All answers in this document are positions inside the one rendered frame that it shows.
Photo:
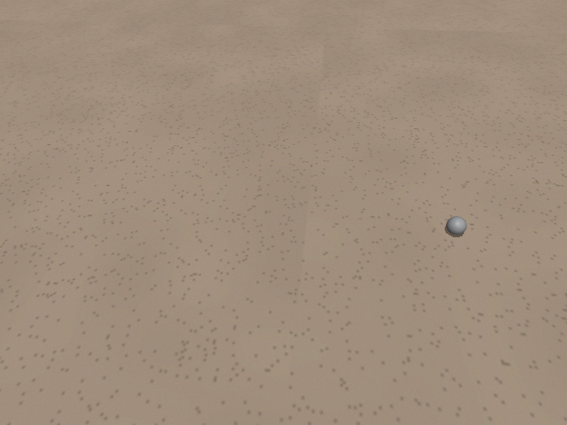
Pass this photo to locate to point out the ball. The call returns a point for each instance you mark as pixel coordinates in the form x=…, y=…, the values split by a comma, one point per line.
x=456, y=225

